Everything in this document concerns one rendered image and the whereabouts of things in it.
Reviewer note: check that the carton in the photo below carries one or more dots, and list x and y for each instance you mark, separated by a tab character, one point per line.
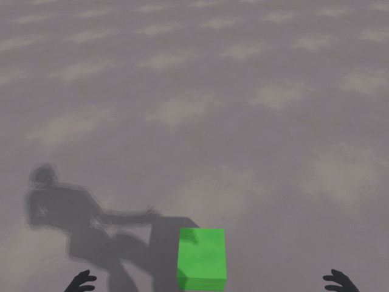
201	259

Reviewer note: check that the right robot hand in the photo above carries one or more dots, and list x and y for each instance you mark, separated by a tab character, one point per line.
340	278

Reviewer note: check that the left robot hand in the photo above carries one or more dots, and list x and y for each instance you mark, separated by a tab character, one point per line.
80	279

